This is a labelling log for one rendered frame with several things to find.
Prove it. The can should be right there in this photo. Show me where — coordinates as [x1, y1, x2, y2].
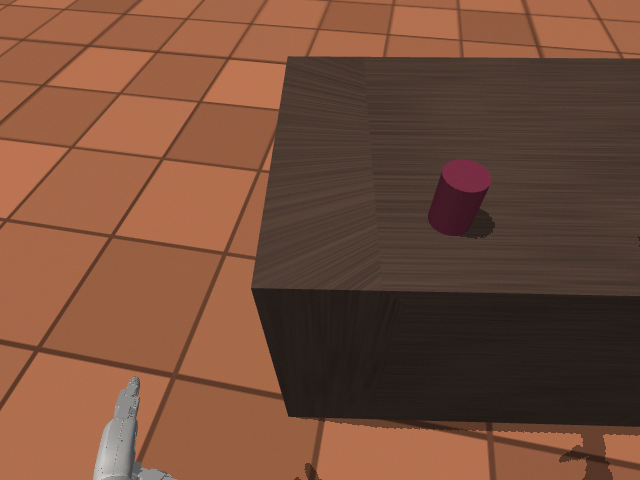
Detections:
[428, 159, 492, 236]

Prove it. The left robot hand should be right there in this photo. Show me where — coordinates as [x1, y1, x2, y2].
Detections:
[93, 376, 177, 480]

